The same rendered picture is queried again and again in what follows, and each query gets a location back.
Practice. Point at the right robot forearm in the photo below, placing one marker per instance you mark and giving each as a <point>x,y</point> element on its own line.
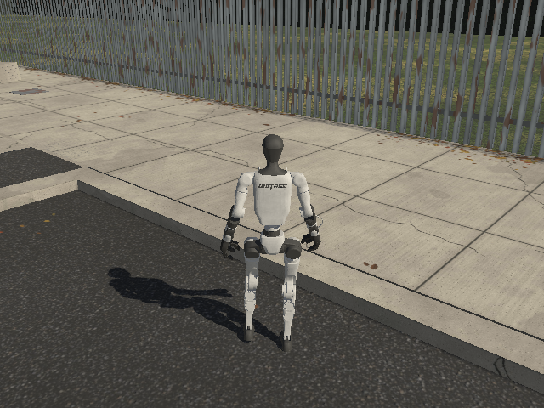
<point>312,224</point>

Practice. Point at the humanoid robot head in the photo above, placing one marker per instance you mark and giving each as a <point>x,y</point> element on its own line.
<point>272,148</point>

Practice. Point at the right robot hand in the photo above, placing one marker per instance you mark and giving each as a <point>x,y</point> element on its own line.
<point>308,238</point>

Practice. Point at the left robot foot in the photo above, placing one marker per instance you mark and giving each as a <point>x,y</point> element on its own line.
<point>248,334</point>

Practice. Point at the robot right upper arm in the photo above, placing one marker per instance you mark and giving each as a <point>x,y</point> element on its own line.
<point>299,180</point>

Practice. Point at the left robot forearm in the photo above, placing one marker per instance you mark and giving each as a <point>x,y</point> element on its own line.
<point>230,227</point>

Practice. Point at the left robot hand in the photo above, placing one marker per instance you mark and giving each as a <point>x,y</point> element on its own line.
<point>227,246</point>

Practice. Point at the robot left upper arm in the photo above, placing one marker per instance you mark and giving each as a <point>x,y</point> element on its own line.
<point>244,180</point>

